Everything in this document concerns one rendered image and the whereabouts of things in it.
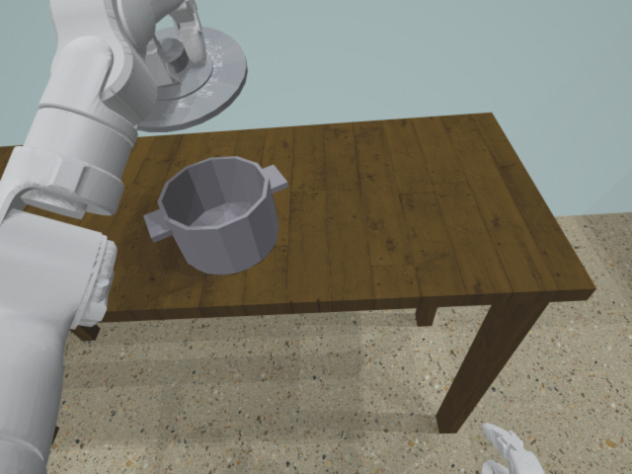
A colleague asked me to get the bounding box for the robot left hand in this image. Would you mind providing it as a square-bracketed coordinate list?
[145, 0, 206, 88]

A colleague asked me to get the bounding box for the robot left upper arm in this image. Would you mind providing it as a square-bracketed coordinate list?
[0, 208, 118, 474]

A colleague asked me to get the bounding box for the robot right hand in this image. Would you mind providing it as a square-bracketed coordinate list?
[481, 423, 546, 474]

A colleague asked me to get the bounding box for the pot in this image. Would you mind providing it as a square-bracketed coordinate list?
[143, 156, 288, 275]

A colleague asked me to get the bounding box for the table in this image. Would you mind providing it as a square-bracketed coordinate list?
[0, 113, 596, 445]

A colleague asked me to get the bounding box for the left robot forearm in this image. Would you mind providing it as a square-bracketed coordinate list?
[0, 0, 157, 226]

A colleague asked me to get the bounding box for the knob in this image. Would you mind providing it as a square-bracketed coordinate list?
[159, 38, 189, 73]

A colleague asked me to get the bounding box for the lid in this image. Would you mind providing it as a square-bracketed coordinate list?
[138, 27, 248, 132]

